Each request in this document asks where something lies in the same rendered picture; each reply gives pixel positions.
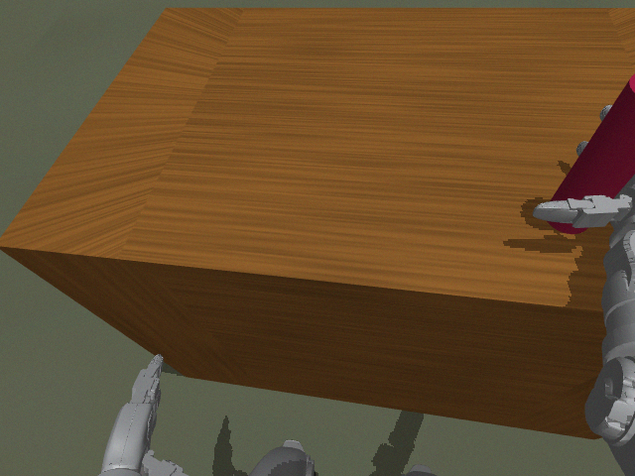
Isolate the can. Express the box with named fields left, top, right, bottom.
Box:
left=548, top=74, right=635, bottom=234

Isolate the left robot hand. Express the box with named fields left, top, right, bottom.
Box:
left=101, top=354, right=189, bottom=476

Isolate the right robot arm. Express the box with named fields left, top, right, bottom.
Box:
left=584, top=215, right=635, bottom=476

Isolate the right robot hand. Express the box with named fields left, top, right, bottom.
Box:
left=533, top=105, right=635, bottom=230

